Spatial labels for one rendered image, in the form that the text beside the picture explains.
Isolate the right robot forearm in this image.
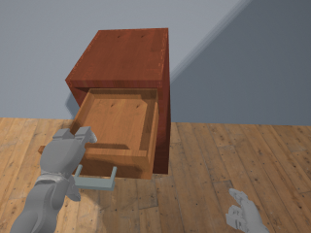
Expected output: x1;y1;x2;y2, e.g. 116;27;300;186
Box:
245;221;270;233

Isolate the drawer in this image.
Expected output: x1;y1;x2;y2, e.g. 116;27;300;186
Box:
38;88;159;180

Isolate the left robot forearm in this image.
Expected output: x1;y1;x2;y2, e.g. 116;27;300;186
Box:
10;174;70;233

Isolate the cabinet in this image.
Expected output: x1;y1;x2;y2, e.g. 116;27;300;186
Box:
65;27;171;175

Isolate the robot left hand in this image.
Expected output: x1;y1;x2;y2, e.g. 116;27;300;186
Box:
40;126;97;202

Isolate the handle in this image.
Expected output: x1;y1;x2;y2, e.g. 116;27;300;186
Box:
74;164;118;191

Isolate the robot right hand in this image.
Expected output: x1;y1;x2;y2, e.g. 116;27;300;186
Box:
225;188;263;232

